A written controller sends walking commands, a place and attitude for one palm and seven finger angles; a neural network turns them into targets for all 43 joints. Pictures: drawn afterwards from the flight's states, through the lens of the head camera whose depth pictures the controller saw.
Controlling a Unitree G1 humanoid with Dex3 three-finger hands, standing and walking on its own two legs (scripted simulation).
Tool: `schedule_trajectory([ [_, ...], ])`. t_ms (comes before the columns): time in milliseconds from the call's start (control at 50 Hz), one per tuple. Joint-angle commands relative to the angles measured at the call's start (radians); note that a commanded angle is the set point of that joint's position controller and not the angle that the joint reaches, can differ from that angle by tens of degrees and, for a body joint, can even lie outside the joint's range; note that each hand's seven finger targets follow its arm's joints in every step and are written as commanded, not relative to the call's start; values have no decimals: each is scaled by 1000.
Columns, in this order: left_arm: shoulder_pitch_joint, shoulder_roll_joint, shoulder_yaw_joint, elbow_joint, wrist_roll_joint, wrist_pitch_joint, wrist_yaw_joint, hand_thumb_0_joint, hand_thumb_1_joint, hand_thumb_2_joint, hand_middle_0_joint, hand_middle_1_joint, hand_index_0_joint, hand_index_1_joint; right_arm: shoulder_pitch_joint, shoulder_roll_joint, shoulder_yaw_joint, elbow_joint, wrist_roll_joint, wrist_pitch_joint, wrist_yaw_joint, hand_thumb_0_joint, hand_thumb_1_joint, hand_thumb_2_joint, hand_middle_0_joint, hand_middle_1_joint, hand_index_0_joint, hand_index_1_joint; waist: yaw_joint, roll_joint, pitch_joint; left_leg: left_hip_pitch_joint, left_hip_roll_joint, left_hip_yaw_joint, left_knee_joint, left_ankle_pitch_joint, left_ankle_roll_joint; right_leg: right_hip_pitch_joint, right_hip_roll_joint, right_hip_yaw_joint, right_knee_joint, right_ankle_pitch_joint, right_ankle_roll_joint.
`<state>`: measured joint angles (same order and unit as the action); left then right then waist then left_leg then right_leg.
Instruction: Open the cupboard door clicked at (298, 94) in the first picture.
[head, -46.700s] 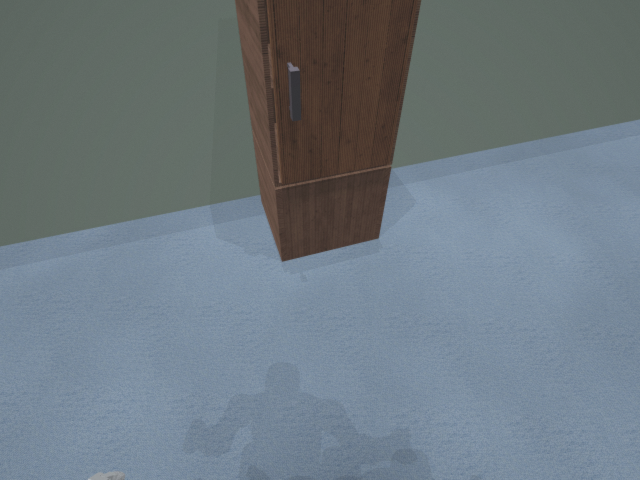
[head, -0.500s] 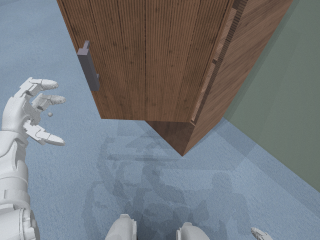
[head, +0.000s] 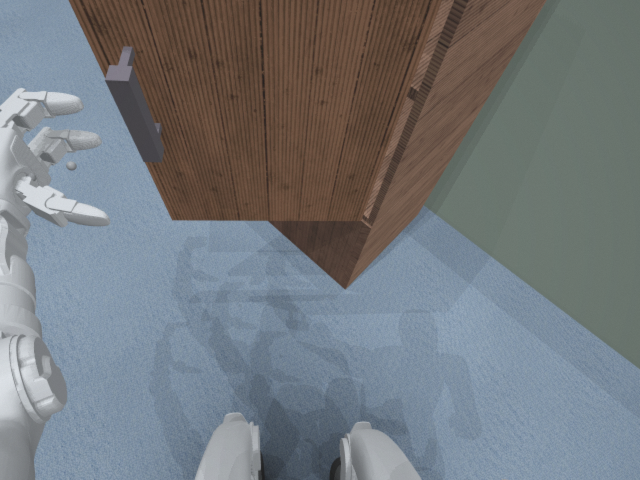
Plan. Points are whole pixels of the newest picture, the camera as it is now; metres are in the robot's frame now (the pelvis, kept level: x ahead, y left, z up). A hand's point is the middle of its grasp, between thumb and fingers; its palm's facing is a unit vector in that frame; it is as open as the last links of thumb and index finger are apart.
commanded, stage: move the hooked fingers beside the handle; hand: left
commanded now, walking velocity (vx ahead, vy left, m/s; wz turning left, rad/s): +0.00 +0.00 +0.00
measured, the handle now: (141, 107) +0.57 +0.22 +0.07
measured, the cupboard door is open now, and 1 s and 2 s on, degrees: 46 46 46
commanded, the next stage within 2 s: slide the fingers in behind the handle in 1.14 s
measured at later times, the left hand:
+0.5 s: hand (81, 131) +0.51 +0.27 +0.08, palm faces +0.00 -1.00 -0.03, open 14.0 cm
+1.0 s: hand (77, 137) +0.51 +0.28 +0.07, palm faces +0.00 -1.00 -0.02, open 14.0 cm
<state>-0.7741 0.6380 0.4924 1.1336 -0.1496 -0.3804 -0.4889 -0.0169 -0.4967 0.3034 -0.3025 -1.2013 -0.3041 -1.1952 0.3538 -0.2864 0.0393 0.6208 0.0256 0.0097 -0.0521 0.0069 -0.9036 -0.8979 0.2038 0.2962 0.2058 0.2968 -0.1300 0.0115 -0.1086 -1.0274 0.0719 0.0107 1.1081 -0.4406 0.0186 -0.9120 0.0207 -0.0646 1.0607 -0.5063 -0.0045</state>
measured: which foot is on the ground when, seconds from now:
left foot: down 0.00-1.00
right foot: down 0.00-1.00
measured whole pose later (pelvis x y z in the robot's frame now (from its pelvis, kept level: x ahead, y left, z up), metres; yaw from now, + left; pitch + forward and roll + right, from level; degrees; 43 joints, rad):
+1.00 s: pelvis +0.00 +0.01 -0.01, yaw -1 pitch +25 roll -6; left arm -0.98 0.75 0.48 1.24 -0.10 -0.35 -0.47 -0.02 -0.50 0.30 -0.30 -1.20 -0.30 -1.20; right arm 0.35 -0.29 0.06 0.60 0.01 0.06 -0.05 0.00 -0.90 -0.90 0.20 0.30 0.21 0.30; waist -0.18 0.01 -0.10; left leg -1.15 0.08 -0.02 1.17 -0.46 0.03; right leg -1.01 0.03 -0.08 1.09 -0.51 0.01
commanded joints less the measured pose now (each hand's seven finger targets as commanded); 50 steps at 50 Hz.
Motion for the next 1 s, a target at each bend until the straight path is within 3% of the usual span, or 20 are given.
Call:
schedule_trajectory([
  [0, -391, 359, 67, -178, -24, -52, -3, 0, -500, 300, -300, -1200, -300, -1200, 149, -189, -70, -63, -4, -6, -12, 0, -900, -900, 200, 300, 200, 300, 5, 144, -465, 431, -29, -54, -94, 352, 20, 79, 39, 43, -133, 325, -14],
  [40, -422, 382, 68, -172, -16, -50, -8, 0, -500, 300, -300, -1200, -300, -1200, 158, -193, -68, -60, -4, 2, -12, 0, -900, -900, 200, 300, 200, 300, -4, 148, -459, 421, -26, -59, -91, 347, 21, 66, 40, 42, -131, 315, -12],
  [80, -466, 331, 26, -172, -21, -52, -13, 0, -500, 300, -300, -1200, -300, -1200, 163, -187, -66, -55, -6, 5, -10, 0, -900, -900, 200, 300, 200, 300, -20, 185, -445, 457, -24, -66, -87, 363, 19, 16, 44, 33, -128, 306, -18],
  [140, -510, 378, 40, -109, -8, -35, -8, 0, -500, 300, -300, -1200, -300, -1200, 174, -200, -62, -44, -5, 13, -15, 0, -900, -900, 200, 300, 200, 300, -39, 156, -412, 401, -20, -71, -80, 301, 22, -10, 42, 36, -136, 254, -12],
  [220, -567, 417, 49, -122, 11, -35, -1, 0, -500, 300, -300, -1200, -300, -1200, 195, -204, -59, -38, -11, 19, -16, 0, -900, -900, 200, 300, 200, 300, -42, 204, -480, 445, -15, -84, -64, 352, 19, -35, 43, 30, -117, 273, -15],
  [300, -603, 425, 44, -107, 20, -25, 7, 0, -500, 300, -300, -1200, -300, -1200, 207, -206, -54, -37, -15, 27, -13, 0, -900, -900, 200, 300, 200, 300, -53, 215, -499, 457, -10, -91, -54, 370, 18, -58, 46, 26, -113, 276, -14],
  [320, -606, 445, 56, -92, 26, -18, 10, 0, -500, 300, -300, -1200, -300, -1200, 211, -206, -52, -38, -15, 29, -13, 0, -900, -900, 200, 300, 200, 300, -51, 213, -494, 448, -10, -93, -54, 372, 17, -50, 46, 24, -112, 278, -14],
  [380, -541, 424, 52, -93, 26, -8, 12, 0, -500, 300, -300, -1200, -300, -1200, 218, -204, -52, -53, -18, 38, -6, 0, -900, -900, 200, 300, 200, 300, -34, 224, -510, 467, -13, -89, -60, 396, 16, -44, 50, 18, -109, 291, -18],
  [420, -519, 467, 83, -101, 34, -3, 15, 0, -500, 300, -300, -1200, -300, -1200, 217, -207, -55, -58, -19, 46, -6, 0, -900, -900, 200, 300, 200, 300, -24, 216, -517, 450, -10, -84, -58, 402, 15, -21, 49, 22, -110, 309, -14],
  [460, -524, 431, 60, -128, 32, -5, 16, 0, -500, 300, -300, -1200, -300, -1200, 219, -201, -57, -61, -18, 51, -1, 0, -900, -900, 200, 300, 200, 300, -33, 208, -515, 457, -11, -80, -60, 410, 17, -13, 51, 22, -114, 327, -11],
  [520, -517, 472, 113, -192, 19, -30, 22, 0, -500, 300, -300, -1200, -300, -1200, 222, -206, -66, -59, -23, 51, 4, 0, -900, -900, 200, 300, 200, 300, -14, 231, -571, 510, -9, -89, -61, 458, 10, 1, 53, 19, -110, 346, -16],
  [580, -498, 446, 105, -177, 11, -33, 22, 0, -500, 300, -300, -1200, -300, -1200, 218, -202, -65, -57, -21, 51, 5, 0, -900, -900, 200, 300, 200, 300, -22, 192, -529, 483, -13, -82, -66, 435, 15, 17, 58, 19, -117, 348, -17],
  [600, -503, 410, 72, -162, 12, -29, 18, 0, -500, 300, -300, -1200, -300, -1200, 210, -197, -62, -55, -17, 53, 7, 0, -900, -900, 200, 300, 200, 300, -32, 207, -506, 476, -13, -78, -68, 412, 15, -1, 57, 19, -123, 333, -12],
  [640, -490, 433, 85, -144, 17, -26, 17, 0, -500, 300, -300, -1200, -300, -1200, 212, -204, -64, -51, -16, 54, 4, 0, -900, -900, 200, 300, 200, 300, -33, 194, -480, 464, -13, -81, -73, 389, 16, -7, 56, 18, -130, 311, -14],
  [700, -512, 376, 36, -132, 7, -31, 6, 0, -500, 300, -300, -1200, -300, -1200, 199, -200, -60, -47, -14, 54, 1, 0, -900, -900, 200, 300, 200, 300, -46, 206, -449, 476, -12, -82, -74, 367, 14, -48, 55, 16, -133, 282, -15],
  [740, -532, 391, 36, -90, 11, -25, 6, 0, -500, 300, -300, -1200, -300, -1200, 200, -206, -57, -43, -12, 54, -5, 0, -900, -900, 200, 300, 200, 300, -58, 176, -406, 441, -11, -91, -78, 330, 15, -61, 55, 15, -138, 250, -16],
  [760, -549, 368, 10, -89, 12, -24, 4, 0, -500, 300, -300, -1200, -300, -1200, 198, -204, -54, -43, -11, 53, -5, 0, -900, -900, 200, 300, 200, 300, -64, 194, -404, 444, -13, -91, -77, 321, 16, -77, 53, 15, -135, 241, -17],
  [880, -618, 381, 10, -104, 13, -37, 13, 0, -500, 300, -300, -1200, -300, -1200, 199, -206, -49, -37, -18, 44, -11, 0, -900, -900, 200, 300, 200, 300, -69, 238, -468, 488, -9, -110, -52, 359, 11, -122, 50, 8, -104, 244, -23],
  [940, -630, 386, 7, -114, 29, -28, 25, 0, -500, 300, -300, -1200, -300, -1200, 202, -206, -49, -38, -22, 48, -8, 0, -900, -900, 200, 300, 200, 300, -64, 260, -497, 509, -5, -119, -46, 383, 5, -132, 46, 5, -97, 250, -20],
  [980, -610, 417, 46, -143, 24, -31, 31, 0, -500, 300, -300, -1200, -300, -1200, 210, -208, -51, -44, -25, 47, -6, 0, -900, -900, 200, 300, 200, 300, -49, 262, -549, 536, -6, -122, -40, 441, 5, -109, 50, 2, -86, 282, -23],
])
